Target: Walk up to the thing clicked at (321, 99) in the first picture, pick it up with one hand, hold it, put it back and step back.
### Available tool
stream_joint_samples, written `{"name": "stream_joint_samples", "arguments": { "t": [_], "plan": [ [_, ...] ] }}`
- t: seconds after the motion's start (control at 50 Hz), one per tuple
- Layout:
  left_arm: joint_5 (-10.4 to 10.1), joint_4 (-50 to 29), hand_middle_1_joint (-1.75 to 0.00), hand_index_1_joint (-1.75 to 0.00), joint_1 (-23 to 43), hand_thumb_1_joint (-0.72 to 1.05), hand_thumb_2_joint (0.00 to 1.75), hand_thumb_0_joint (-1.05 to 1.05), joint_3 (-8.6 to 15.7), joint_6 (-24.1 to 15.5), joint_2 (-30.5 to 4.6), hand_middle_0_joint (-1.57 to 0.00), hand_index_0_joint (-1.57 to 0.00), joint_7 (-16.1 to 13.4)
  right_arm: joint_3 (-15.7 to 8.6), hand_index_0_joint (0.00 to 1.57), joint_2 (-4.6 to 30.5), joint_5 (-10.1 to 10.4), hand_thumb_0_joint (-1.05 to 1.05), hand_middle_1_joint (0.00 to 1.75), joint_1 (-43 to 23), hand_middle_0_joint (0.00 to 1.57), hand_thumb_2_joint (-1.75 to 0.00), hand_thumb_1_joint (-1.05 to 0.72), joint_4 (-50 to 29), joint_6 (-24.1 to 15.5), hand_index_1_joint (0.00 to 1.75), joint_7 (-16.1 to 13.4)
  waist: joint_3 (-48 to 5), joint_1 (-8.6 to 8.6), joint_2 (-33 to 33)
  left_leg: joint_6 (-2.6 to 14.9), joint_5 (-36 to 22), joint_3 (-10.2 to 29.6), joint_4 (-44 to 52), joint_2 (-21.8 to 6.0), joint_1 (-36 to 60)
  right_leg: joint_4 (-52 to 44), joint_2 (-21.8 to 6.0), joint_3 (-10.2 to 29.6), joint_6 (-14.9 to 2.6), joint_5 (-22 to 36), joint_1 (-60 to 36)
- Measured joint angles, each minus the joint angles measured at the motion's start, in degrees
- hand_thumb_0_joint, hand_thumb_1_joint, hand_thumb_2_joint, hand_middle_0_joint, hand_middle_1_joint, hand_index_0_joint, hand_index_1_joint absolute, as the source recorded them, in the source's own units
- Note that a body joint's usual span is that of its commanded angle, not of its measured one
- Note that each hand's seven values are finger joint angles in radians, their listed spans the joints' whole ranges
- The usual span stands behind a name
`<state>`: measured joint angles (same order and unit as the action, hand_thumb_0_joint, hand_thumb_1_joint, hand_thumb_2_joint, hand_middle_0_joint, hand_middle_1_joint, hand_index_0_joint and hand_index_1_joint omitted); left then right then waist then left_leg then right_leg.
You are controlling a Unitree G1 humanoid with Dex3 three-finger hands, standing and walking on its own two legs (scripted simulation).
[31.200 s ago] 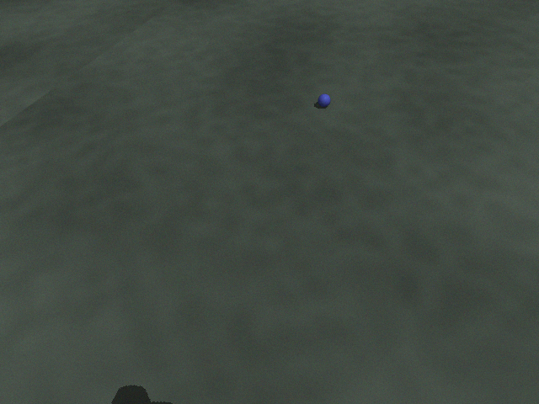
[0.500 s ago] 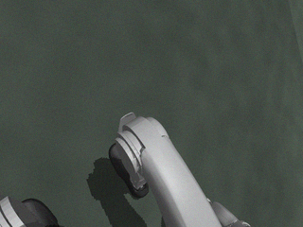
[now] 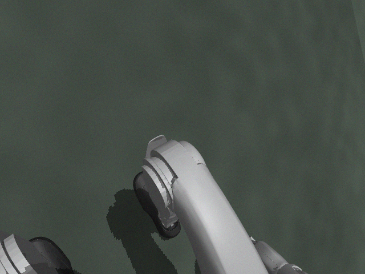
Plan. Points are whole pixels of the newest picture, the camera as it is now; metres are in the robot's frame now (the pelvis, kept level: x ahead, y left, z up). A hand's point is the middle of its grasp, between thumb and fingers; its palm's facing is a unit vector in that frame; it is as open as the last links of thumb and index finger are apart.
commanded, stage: settle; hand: left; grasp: from above
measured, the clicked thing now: out of the picture +0.57 +0.31 -0.28
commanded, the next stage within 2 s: withdraw in 1.44 s
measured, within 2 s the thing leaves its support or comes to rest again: neither
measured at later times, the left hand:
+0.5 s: hand out of the picture +0.54 +0.33 -0.18, palm faces -0.37 -0.10 -0.92, open 10.5 cm
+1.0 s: hand out of the picture +0.53 +0.32 -0.12, palm faces -0.41 -0.10 -0.91, open 7.3 cm
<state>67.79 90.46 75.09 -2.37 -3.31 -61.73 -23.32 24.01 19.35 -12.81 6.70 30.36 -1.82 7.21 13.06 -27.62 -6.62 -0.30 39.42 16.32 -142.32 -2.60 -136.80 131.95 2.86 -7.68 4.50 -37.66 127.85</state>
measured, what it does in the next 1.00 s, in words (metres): stands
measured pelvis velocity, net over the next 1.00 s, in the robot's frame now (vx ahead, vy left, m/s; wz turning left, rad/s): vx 0.00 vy -0.01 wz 0.08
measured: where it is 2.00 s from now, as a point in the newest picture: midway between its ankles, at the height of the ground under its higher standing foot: (119, 248)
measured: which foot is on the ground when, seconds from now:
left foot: down 0.00-1.00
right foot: down 0.00-1.00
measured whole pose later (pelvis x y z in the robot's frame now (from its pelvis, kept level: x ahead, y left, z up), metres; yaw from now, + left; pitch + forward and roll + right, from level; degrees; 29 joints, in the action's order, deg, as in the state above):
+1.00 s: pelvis +0.00 -0.01 +0.01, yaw +5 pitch +34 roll -11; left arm 68.8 73.5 71.1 -0.8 -1.0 -52.5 -5.0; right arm 12.8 18.8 -8.6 11.7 30.7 5.3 5.4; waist 4.5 -21.3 -1.2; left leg -1.5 36.4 12.7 -137.4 -1.7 -136.1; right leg 131.0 0.9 -5.1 3.2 -36.7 129.2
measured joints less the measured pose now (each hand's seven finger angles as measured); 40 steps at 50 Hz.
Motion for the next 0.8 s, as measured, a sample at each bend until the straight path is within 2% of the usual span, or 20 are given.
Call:
{"name": "stream_joint_samples", "arguments": {
  "t": [0.16,0.24,0.36,0.5,0.62,0.7,0.8],
  "plan": [
    [1.58,-2.00,-1.35,-1.31,-1.42,-0.22,1.22,0.00,1.83,-0.72,0.61,-0.20,-0.18,1.90,-0.92,0.20,-0.21,0.02,0.00,0.30,0.73,0.20,-0.90,-0.93,-0.53,0.84,0.30,0.14,-0.62,0.81,-0.01,-0.29,-0.04,0.08,0.06,0.18,0.19,0.14,-0.19,-0.09,-0.31,-0.10,-0.10],
    [2.62,-4.10,-1.37,-1.34,-2.92,-0.23,1.23,0.00,3.20,-0.40,1.31,-0.21,-0.20,2.64,-2.19,0.20,-0.37,0.18,0.00,0.30,1.41,0.20,-0.90,-0.93,-0.54,1.03,0.30,0.29,-1.29,1.57,0.17,-0.48,-0.11,0.05,0.23,0.22,0.13,0.12,-0.28,-0.10,-0.62,-0.05,0.06],
    [2.41,-8.48,-1.38,-1.34,-4.75,-0.23,1.21,0.00,4.62,1.34,3.03,-0.22,-0.23,4.42,-4.81,0.20,-0.59,0.90,0.00,0.30,2.90,0.20,-0.90,-0.93,-0.18,1.48,0.30,0.74,-2.93,2.96,1.00,-0.73,-0.48,-0.52,1.00,0.44,-0.24,-0.01,-0.71,0.23,-1.17,-0.11,0.66],
    [1.23,-13.62,-1.36,-1.31,-5.23,-0.17,1.16,0.00,2.47,3.58,6.08,-0.25,-0.29,9.40,-7.95,0.20,-0.53,2.52,0.00,0.30,4.21,0.20,-0.90,-0.93,0.85,3.00,0.30,1.11,-6.35,4.54,3.15,-0.90,-0.74,-1.47,2.03,0.89,-0.83,-0.10,-1.46,0.85,-1.48,-0.59,1.42],
    [0.37,-16.00,-1.36,-1.30,-5.67,-0.06,1.12,0.00,1.23,4.09,8.63,-0.32,-0.37,14.22,-9.84,0.20,-0.16,3.50,0.00,0.30,4.15,0.20,-0.90,-0.92,0.32,4.94,0.30,0.66,-7.22,5.61,4.63,-0.79,-1.29,-2.28,2.80,1.07,-0.25,-0.28,-1.82,1.43,-1.55,-0.53,0.98],
    [0.70,-16.91,-1.35,-1.29,-5.92,0.03,1.10,0.00,1.60,3.44,9.64,-0.37,-0.43,15.83,-10.48,0.20,-0.02,3.91,0.00,0.30,4.03,0.20,-0.90,-0.92,-0.14,5.86,0.30,0.03,-7.56,6.01,5.03,-0.83,-1.87,-2.73,3.43,1.03,-0.01,-0.53,-1.89,1.76,-1.74,-0.07,1.02],
    [1.25,-16.93,-1.33,-1.26,-5.44,0.10,1.06,0.00,2.08,2.75,9.96,-0.43,-0.49,16.42,-10.84,0.20,-0.17,4.16,0.00,0.30,4.18,0.20,-0.90,-0.92,-0.09,6.54,0.30,-0.66,-8.25,6.15,5.15,-1.03,-2.44,-3.12,4.01,1.06,0.19,-0.60,-2.00,2.11,-1.56,0.38,1.22]
  ]
}}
